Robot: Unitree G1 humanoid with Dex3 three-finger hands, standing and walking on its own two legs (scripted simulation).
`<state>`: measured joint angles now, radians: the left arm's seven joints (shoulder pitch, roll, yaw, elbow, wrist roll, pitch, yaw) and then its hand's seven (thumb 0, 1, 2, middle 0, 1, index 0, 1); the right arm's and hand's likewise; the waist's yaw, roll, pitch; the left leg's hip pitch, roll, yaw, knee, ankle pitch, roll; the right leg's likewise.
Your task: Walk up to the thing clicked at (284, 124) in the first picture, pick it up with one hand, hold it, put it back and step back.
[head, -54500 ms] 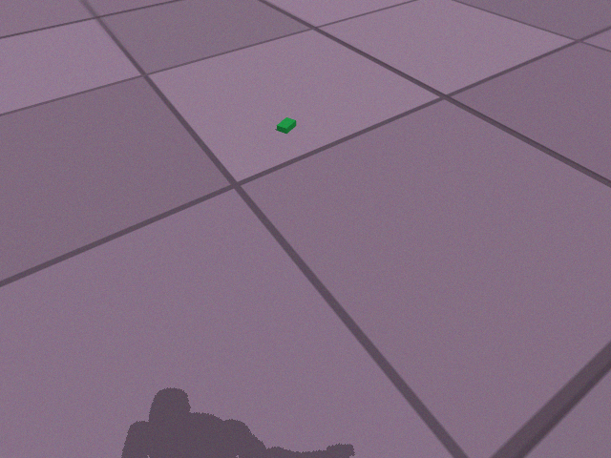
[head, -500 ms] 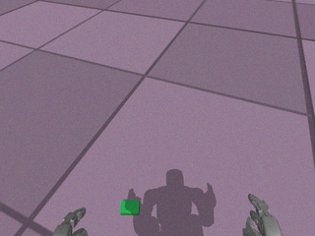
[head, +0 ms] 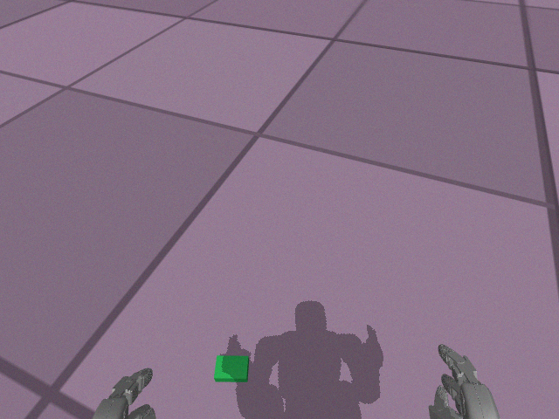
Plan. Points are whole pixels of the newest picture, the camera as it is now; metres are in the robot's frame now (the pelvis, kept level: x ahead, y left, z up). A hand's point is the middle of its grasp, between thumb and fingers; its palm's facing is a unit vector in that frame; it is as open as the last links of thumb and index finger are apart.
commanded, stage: home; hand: left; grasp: from above
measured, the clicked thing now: (232, 368) +0.45 +0.17 -0.69
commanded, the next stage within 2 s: stand in 0.60 s
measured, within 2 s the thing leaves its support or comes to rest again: neither
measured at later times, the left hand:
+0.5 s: hand out of the picture +0.16 +0.18 -0.04, palm faces +0.05 -0.98 -0.20, open 7.4 cm
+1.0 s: hand out of the picture +0.11 +0.24 -0.11, palm faces +0.03 -0.94 -0.34, open 7.4 cm
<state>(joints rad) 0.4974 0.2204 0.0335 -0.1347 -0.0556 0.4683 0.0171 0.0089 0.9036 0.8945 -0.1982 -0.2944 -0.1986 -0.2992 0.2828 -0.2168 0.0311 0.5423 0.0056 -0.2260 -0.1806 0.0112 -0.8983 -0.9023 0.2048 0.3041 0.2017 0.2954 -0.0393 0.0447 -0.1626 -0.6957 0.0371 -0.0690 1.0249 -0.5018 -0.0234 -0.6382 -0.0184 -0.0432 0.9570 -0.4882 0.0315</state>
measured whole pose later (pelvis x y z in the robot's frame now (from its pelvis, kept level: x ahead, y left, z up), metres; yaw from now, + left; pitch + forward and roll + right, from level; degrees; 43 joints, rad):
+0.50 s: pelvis +0.00 +0.00 +0.00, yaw +0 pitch +10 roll -3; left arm 0.50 0.22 0.03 -0.14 -0.06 0.47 0.02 0.01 0.90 0.89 -0.20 -0.29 -0.20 -0.30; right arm 0.28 -0.22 0.03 0.54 0.01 -0.23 -0.18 0.01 -0.90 -0.90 0.20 0.30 0.20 0.30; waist -0.04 0.05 -0.16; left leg -0.70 0.04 -0.07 1.03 -0.50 -0.03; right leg -0.65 -0.02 -0.04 0.96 -0.49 0.03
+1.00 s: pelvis -0.01 +0.00 +0.03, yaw +0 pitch +1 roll +0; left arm 0.23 0.30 0.05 0.71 0.05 0.06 0.03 0.01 0.90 0.89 -0.20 -0.30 -0.20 -0.30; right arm 0.19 -0.29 -0.04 0.86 -0.06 -0.03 -0.01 0.01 -0.90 -0.90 0.21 0.30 0.20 0.30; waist 0.02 -0.02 0.04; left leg -0.40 0.00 -0.03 0.78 -0.39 -0.01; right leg -0.39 -0.06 -0.01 0.79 -0.41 0.04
